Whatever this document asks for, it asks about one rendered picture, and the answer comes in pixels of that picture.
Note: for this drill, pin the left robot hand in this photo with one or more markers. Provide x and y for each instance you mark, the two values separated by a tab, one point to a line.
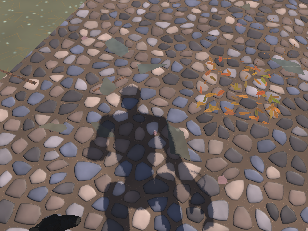
57	223

